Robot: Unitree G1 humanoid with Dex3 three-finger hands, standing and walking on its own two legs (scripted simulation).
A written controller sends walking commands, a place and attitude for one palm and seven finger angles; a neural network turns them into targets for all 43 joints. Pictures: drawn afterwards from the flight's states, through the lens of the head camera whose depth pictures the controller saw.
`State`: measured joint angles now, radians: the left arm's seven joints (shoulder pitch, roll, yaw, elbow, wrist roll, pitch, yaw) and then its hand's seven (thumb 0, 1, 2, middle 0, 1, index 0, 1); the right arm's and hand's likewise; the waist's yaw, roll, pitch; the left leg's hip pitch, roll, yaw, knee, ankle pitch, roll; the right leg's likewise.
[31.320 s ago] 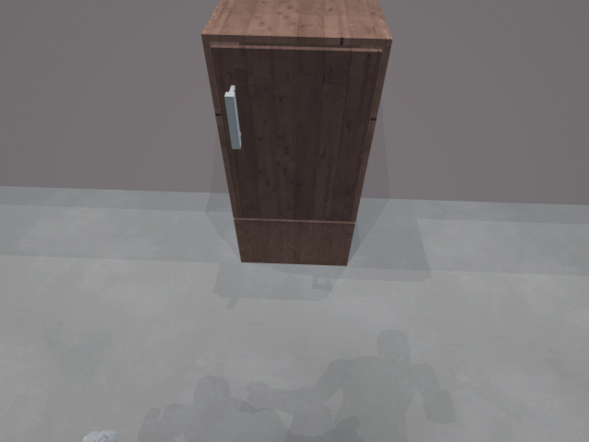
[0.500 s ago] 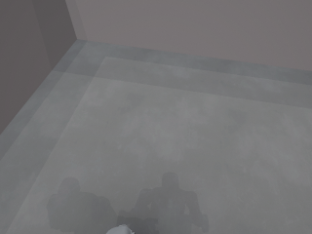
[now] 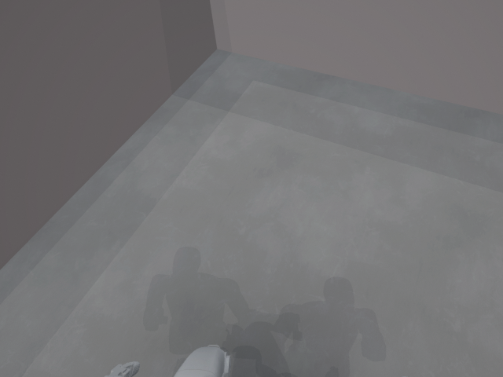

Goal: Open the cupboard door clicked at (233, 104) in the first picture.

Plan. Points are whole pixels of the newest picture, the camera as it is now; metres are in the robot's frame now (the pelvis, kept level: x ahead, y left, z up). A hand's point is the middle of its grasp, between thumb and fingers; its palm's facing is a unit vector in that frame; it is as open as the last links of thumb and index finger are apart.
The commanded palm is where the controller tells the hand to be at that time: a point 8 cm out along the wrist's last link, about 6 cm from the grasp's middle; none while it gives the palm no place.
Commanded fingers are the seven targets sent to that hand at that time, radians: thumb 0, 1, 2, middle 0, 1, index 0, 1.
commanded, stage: turn to face it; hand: left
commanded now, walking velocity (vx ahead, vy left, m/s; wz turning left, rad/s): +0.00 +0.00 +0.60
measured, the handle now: out of the picture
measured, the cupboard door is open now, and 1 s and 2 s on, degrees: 45 45 45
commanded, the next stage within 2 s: none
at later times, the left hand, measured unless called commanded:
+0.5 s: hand out of the picture +0.06 +0.21 -0.16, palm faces +0.32 -0.90 -0.30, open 7.4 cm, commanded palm none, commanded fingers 0.00 0.90 0.90 -0.20 -0.30 -0.20 -0.30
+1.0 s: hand out of the picture -0.03 +0.17 -0.18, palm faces +0.62 -0.75 -0.25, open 7.4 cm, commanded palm none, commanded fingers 0.00 0.90 0.90 -0.20 -0.30 -0.20 -0.30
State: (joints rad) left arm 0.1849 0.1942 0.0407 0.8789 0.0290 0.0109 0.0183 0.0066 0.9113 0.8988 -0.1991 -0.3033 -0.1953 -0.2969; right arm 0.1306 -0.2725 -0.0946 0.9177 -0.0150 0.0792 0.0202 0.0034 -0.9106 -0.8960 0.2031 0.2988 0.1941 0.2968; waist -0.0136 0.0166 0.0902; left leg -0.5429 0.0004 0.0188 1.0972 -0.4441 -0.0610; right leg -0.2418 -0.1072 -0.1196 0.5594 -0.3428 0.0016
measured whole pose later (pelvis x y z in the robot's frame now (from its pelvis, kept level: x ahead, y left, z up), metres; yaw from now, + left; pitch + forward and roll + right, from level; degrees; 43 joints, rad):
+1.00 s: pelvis +0.04 -0.05 -0.01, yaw +38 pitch +2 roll +0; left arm 0.16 0.26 0.07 0.91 0.02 0.07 0.01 0.01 0.91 0.90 -0.20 -0.30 -0.20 -0.30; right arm 0.15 -0.21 -0.05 0.90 -0.02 0.03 0.00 0.00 -0.91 -0.90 0.20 0.30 0.20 0.30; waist 0.01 -0.04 0.10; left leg -0.32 0.00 0.00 0.57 -0.29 0.00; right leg -0.49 -0.10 -0.05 1.08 -0.47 0.09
